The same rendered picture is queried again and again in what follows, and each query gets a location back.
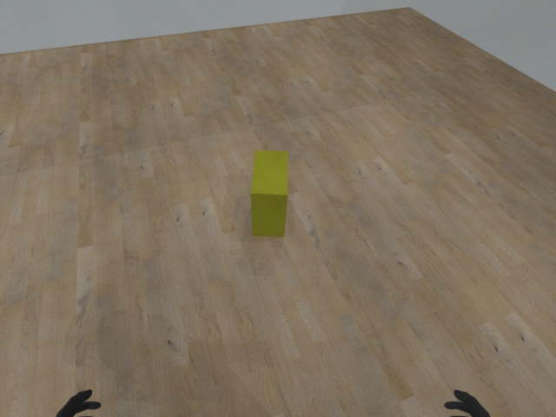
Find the left robot hand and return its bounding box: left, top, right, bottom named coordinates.
left=56, top=389, right=101, bottom=417

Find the carton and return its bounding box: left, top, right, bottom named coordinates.
left=251, top=150, right=288, bottom=237

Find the right robot hand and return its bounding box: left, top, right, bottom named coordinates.
left=444, top=390, right=490, bottom=417

